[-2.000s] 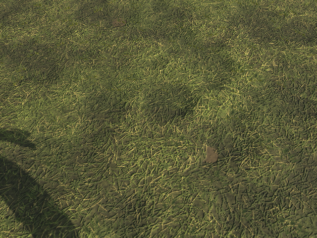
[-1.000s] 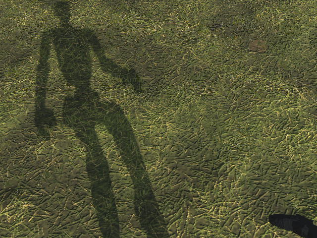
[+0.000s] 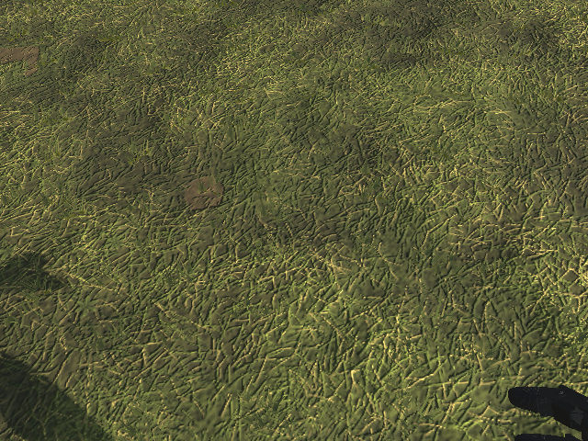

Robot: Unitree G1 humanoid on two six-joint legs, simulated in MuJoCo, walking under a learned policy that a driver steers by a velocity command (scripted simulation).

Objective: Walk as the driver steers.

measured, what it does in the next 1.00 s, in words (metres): walks ahead: left foot, then right foot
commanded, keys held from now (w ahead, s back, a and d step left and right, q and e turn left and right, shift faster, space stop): w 0.36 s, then w+q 0.64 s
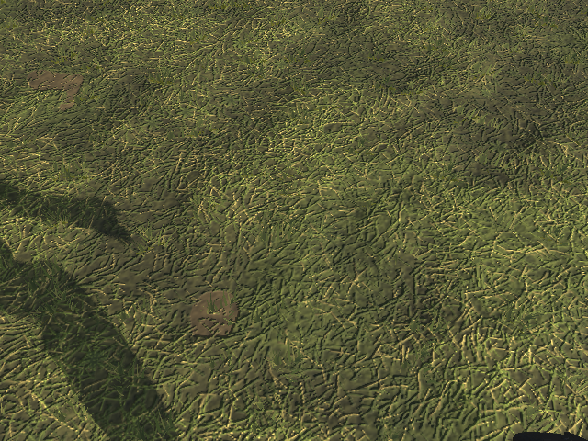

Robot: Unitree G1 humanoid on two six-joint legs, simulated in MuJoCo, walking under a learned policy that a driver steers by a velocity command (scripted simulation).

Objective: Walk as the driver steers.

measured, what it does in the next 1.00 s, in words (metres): walks ahead, turning left: left foot, then right foot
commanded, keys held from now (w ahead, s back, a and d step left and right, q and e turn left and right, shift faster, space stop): w+q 0.50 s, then q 0.10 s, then e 0.40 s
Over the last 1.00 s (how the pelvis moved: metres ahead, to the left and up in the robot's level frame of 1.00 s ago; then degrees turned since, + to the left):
0.51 -0.01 -0.01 13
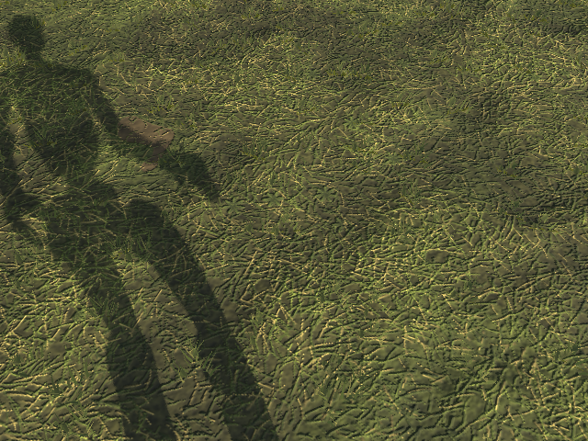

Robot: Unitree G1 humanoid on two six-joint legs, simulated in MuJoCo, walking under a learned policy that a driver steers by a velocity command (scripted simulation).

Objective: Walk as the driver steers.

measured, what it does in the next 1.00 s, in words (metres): steps on the spot, turning right: right foot, then left foot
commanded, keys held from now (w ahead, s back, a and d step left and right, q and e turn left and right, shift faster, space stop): e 0.76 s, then no key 0.24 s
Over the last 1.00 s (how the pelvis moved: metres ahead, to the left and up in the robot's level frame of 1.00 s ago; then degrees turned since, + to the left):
0.43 0.05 0.01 17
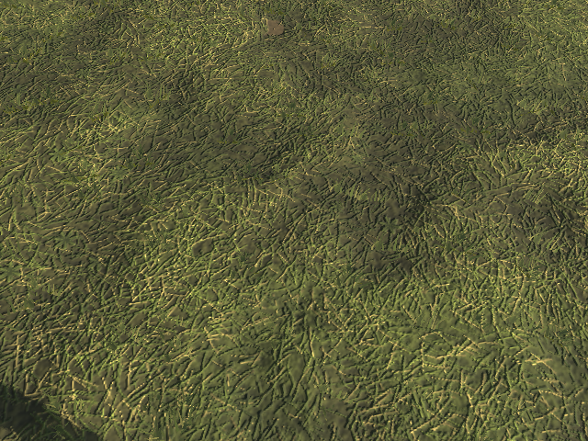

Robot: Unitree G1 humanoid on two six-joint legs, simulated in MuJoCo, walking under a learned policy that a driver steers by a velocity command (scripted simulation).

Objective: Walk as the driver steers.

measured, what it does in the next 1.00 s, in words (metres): steps on the spot, turning left: right foot, then left foot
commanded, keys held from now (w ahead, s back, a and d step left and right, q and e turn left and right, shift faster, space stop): no key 0.14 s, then q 0.86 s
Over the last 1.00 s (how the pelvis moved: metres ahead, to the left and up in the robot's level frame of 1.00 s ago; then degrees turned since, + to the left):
0.03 -0.02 0.01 -32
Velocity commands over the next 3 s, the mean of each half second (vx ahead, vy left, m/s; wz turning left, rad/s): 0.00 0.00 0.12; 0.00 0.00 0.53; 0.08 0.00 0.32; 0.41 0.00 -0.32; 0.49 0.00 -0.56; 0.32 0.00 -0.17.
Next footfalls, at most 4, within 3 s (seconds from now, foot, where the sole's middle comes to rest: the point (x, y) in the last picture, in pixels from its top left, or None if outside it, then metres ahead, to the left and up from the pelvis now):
0.12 right None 0.02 -0.15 -0.78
0.58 left None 0.02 0.11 -0.78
1.16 right None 0.13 -0.08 -0.78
1.50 left None -0.02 0.12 -0.78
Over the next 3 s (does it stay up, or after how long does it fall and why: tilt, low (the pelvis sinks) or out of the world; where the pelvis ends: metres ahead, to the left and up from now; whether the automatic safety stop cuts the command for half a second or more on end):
stays up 0.72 0.20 -0.01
